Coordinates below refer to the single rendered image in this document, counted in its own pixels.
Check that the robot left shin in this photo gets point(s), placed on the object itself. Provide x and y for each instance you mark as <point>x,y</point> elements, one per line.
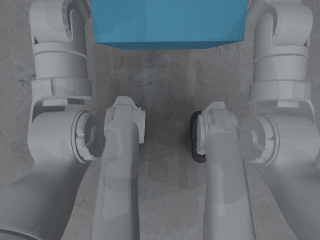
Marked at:
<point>109,116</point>

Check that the left robot thigh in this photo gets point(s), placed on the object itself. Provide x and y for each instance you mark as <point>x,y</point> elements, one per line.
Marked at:
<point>116,214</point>

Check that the right robot upper arm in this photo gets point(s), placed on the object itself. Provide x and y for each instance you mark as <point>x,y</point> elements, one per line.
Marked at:
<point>283,147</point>

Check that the left robot upper arm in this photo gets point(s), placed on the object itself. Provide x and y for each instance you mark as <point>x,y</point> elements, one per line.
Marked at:
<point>38,205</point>

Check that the robot right forearm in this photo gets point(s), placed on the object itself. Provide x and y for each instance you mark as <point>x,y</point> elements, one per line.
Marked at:
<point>281,35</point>

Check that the carton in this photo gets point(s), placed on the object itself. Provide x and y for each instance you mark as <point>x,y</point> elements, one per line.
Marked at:
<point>168,24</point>

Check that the robot left forearm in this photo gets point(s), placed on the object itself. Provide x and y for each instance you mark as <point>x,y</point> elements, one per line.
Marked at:
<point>60,53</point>

